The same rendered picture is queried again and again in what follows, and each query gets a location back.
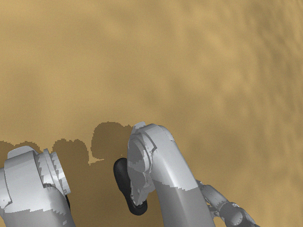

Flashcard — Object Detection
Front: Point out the right robot hand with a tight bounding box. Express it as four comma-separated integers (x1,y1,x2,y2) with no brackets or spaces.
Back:
196,179,229,219

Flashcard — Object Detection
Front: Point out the right robot arm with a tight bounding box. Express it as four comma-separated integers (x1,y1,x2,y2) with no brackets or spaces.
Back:
219,202,260,227

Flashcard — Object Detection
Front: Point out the right robot foot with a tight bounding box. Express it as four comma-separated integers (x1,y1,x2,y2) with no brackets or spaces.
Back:
113,157,147,216

